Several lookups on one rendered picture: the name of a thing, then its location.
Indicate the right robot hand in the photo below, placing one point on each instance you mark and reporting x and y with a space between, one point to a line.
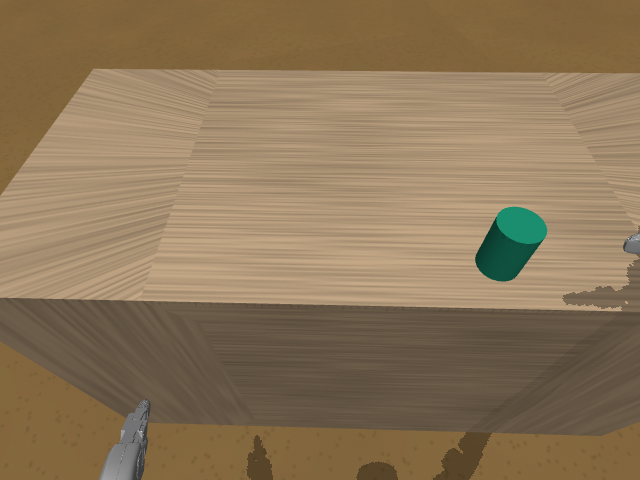
632 244

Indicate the can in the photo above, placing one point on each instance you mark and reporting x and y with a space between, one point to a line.
514 236

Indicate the left robot hand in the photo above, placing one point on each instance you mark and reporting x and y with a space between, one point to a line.
125 461

